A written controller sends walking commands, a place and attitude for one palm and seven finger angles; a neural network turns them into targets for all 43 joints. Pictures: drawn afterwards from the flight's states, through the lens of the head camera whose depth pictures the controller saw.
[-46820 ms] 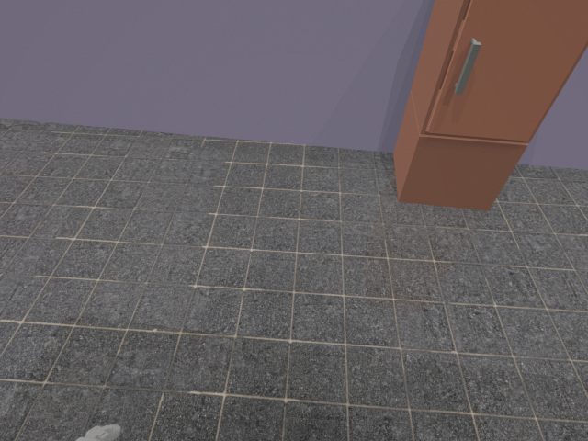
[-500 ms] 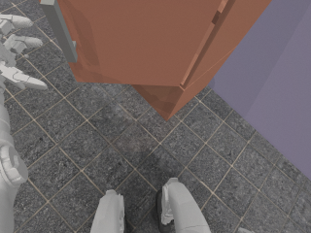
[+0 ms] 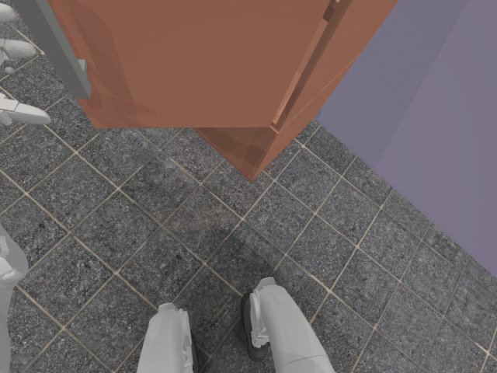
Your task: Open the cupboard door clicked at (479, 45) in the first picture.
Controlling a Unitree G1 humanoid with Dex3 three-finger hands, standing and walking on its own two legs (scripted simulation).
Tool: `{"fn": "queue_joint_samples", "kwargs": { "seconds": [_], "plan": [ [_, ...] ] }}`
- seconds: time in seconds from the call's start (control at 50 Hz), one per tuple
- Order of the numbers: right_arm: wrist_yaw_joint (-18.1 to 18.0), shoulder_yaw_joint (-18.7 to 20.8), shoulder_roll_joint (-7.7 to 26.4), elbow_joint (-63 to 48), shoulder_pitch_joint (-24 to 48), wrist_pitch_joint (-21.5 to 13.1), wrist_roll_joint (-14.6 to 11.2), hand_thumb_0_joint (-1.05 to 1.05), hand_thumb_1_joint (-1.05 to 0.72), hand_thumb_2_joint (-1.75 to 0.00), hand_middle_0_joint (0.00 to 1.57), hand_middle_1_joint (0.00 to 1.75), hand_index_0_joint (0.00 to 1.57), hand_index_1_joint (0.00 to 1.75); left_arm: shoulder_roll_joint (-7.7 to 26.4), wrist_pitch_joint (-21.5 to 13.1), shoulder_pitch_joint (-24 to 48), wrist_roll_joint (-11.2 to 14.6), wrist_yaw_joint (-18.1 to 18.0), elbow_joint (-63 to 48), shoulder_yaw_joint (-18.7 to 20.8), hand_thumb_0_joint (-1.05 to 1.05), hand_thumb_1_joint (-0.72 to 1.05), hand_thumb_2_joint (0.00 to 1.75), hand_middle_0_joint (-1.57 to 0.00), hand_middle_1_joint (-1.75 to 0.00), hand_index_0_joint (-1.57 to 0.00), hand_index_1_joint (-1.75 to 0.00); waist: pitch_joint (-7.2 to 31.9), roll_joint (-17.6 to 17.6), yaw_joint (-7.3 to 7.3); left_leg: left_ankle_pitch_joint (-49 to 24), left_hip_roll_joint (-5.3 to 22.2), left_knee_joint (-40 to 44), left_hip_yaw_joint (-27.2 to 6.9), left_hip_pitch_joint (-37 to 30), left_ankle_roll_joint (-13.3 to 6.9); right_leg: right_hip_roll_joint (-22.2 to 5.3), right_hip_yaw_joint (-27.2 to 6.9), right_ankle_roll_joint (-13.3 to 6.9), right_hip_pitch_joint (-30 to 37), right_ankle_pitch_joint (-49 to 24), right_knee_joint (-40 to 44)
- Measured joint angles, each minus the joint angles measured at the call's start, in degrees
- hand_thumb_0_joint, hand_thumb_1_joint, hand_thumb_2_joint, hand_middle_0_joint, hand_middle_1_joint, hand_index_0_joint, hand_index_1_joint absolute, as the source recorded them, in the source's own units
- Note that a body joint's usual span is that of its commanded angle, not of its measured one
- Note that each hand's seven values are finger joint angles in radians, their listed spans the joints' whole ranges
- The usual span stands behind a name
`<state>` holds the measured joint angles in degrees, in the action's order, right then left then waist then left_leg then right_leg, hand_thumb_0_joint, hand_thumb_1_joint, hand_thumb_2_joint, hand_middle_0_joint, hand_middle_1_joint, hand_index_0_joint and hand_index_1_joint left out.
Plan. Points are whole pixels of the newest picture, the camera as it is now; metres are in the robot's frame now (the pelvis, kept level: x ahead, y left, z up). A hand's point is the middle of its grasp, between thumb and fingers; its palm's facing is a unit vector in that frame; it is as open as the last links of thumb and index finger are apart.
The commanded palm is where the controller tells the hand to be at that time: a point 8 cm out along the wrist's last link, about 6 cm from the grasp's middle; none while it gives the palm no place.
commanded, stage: move the hooked fingers beside the handle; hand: left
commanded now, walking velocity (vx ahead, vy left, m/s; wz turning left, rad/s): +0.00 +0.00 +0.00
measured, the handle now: (60, 38) +0.58 +0.20 +0.06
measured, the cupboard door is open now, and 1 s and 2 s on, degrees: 48 48 48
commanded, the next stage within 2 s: slide the fingers in behind the handle in 0.96 s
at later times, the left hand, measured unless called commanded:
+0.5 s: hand (15, 73) +0.53 +0.25 +0.05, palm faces -0.01 -1.00 -0.04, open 13.9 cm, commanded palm +0.52 +0.28 +0.05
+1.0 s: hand (9, 69) +0.54 +0.25 +0.05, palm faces -0.02 -1.00 -0.04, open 13.9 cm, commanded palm +0.53 +0.28 +0.05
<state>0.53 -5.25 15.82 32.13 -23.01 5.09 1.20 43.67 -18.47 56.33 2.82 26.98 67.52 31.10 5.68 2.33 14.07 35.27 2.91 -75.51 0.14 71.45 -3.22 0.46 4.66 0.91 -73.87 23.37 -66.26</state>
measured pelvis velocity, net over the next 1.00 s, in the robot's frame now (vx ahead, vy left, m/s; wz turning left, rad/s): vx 0.00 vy -0.01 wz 0.01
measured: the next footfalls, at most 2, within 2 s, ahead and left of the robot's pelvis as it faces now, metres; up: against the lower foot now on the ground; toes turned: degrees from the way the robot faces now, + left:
none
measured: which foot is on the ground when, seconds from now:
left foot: down 0.00-1.00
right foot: down 0.00-1.00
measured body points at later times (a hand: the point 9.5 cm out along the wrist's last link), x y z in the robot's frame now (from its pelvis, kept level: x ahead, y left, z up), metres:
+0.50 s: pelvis +0.00 -0.01 +0.00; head +0.19 +0.04 +0.41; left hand +0.52 +0.30 +0.05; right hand +0.03 -0.27 -0.09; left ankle -0.01 +0.08 -0.62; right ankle +0.06 -0.14 -0.62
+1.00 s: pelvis +0.00 -0.01 -0.01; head +0.20 +0.04 +0.40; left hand +0.53 +0.31 +0.05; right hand -0.01 -0.27 -0.10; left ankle -0.01 +0.08 -0.62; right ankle +0.06 -0.14 -0.62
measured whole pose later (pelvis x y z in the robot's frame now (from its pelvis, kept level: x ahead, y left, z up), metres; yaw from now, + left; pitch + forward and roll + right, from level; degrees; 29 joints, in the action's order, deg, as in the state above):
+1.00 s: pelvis +0.00 -0.01 -0.01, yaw +0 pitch +31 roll -6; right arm 0.4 -5.0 16.3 32.8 -21.2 5.0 1.0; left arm 44.1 -19.7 58.0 3.0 26.7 67.1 29.9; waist 5.7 2.0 13.9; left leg 35.5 2.9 -77.1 -0.9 73.1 -2.6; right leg 0.5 5.5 0.3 -75.3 23.8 -67.8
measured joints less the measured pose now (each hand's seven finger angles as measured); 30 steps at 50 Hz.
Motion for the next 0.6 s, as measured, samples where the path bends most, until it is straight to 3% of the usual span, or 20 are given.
{"fn": "queue_joint_samples", "kwargs": {
  "seconds": [0.08,0.2,0.3,0.4,0.48,0.6],
  "plan": [
    [0.2,0.3,-0.3,0.6,0.3,-0.1,-0.2,0.01,-0.90,-0.90,0.21,0.30,0.21,0.30,-1.2,-0.9,-1.6,0.8,-0.1,-2.1,-0.3,-0.02,-0.50,0.30,-0.30,-1.20,-0.30,-1.20,0.2,-0.2,-0.84,-0.1,-0.2,0.8,-0.4,-1.1,0.2,-0.1,0.3,0.0,1.3,0.1,0.8],
    [0.0,0.9,-0.1,1.5,1.5,-0.3,-0.2,0.01,-0.90,-0.90,0.21,0.30,0.21,0.30,-2.5,-1.0,0.4,1.7,-0.1,-0.8,-4.1,-0.02,-0.50,0.30,-0.30,-1.20,-0.30,-1.20,0.8,-0.3,-1.81,-0.2,-0.7,1.4,-1.4,-2.2,0.4,-0.6,1.3,-0.2,3.0,0.4,1.5],
    [-0.3,1.2,0.6,0.7,2.5,-0.2,0.0,0.01,-0.90,-0.90,0.21,0.30,0.21,0.30,-3.8,-0.3,1.0,1.3,-0.6,1.3,-5.9,-0.02,-0.50,0.30,-0.30,-1.20,-0.30,-1.20,1.2,-0.3,-1.64,-0.2,-0.9,1.3,-1.6,-2.1,0.4,-0.8,1.4,-0.2,2.9,0.6,1.3],
    [-0.1,1.6,0.6,0.1,3.4,-0.2,0.3,0.01,-0.90,-0.90,0.21,0.30,0.20,0.30,-5.1,-2.6,-0.7,0.7,-2.0,-0.8,-4.0,-0.02,-0.50,0.30,-0.30,-1.20,-0.30,-1.20,0.9,-0.5,-1.25,0.0,-0.6,0.7,-1.2,-1.8,0.6,-0.5,1.1,-0.3,2.3,0.7,0.5],
    [0.0,1.1,0.3,-0.1,3.6,0.1,0.0,0.01,-0.90,-0.90,0.20,0.30,0.20,0.29,-4.0,-3.3,-1.0,0.2,-2.5,-0.6,-2.3,-0.02,-0.50,0.30,-0.30,-1.20,-0.31,-1.20,0.3,-0.6,-0.95,0.1,-0.3,0.4,-1.0,-1.9,0.6,-0.3,0.9,-0.5,2.1,0.7,0.1],
    [-0.2,0.2,0.1,0.5,3.1,0.1,-0.3,0.01,-0.90,-0.90,0.21,0.30,0.20,0.30,-1.0,-2.0,1.8,0.0,-1.8,1.8,-3.6,-0.02,-0.50,0.30,-0.30,-1.20,-0.30,-1.20,-0.4,-0.4,-1.07,-0.1,-0.4,-0.1,-1.3,-0.9,0.8,-0.4,1.2,-0.7,1.2,0.7,-0.5]
  ]
}}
